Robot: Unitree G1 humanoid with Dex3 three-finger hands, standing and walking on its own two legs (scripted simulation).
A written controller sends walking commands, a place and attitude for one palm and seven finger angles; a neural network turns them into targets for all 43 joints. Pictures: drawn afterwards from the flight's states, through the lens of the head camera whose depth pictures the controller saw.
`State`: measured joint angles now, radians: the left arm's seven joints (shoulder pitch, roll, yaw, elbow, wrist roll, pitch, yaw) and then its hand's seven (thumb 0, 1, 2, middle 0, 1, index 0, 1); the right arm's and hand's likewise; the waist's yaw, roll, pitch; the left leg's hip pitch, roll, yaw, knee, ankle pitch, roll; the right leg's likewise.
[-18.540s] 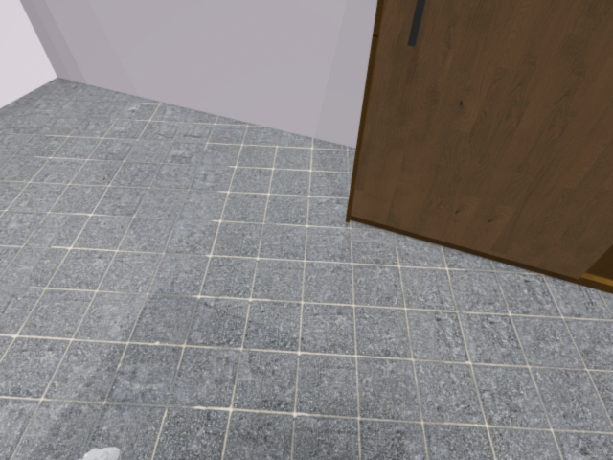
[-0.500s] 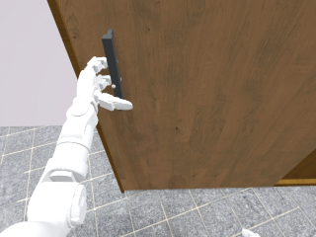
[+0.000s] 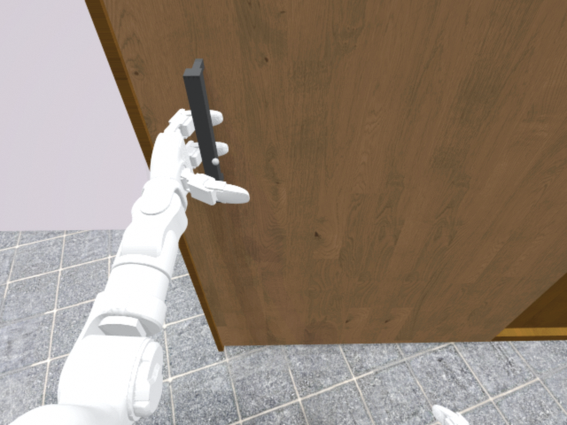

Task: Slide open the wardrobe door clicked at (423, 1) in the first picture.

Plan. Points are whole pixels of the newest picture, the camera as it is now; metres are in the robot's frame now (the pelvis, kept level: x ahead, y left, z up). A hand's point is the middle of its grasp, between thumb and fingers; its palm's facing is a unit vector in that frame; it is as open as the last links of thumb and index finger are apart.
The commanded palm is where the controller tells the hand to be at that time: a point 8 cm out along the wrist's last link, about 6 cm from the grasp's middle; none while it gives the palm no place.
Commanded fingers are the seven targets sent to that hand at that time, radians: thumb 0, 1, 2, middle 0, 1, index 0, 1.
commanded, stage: slide the fingers in behind the handle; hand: left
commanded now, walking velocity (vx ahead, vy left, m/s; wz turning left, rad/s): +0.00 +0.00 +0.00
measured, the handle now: (209, 137) +0.49 +0.13 +0.17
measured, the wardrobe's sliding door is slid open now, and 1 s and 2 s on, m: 0.00 0.00 0.00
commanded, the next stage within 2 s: grip the handle and tug to test in 0.40 s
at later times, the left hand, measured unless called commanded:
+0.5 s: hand (220, 161) +0.43 +0.11 +0.17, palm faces +0.02 -1.00 +0.01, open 14.0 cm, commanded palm +0.40 +0.16 +0.17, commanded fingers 0.00 -0.45 0.32 -0.31 -1.21 -0.31 -1.21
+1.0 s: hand (222, 159) +0.44 +0.11 +0.17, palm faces +0.03 -1.00 +0.01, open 8.5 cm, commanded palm +0.41 +0.16 +0.17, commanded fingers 0.00 0.71 0.82 -0.43 -1.37 -0.43 -1.37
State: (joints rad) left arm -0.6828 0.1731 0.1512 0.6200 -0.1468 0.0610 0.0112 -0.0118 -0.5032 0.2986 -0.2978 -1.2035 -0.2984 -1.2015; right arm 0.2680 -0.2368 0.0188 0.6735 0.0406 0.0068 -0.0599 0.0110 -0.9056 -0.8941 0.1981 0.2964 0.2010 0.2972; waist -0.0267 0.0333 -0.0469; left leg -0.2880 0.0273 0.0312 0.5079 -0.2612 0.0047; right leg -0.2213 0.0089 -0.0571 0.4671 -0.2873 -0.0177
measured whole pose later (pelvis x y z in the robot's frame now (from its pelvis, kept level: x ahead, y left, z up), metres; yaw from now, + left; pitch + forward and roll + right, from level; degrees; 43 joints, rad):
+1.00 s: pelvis +0.00 +0.00 +0.00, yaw +0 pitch +3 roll -1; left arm -0.73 0.16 0.14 0.68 -0.13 0.03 0.05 0.00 0.27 0.63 -0.37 -1.31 -0.38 -1.31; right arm 0.28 -0.23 0.01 0.69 0.04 0.00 -0.05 0.01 -0.91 -0.89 0.20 0.30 0.20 0.30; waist -0.04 0.03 -0.04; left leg -0.30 0.02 0.04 0.51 -0.26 0.01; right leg -0.23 0.01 -0.05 0.47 -0.28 -0.01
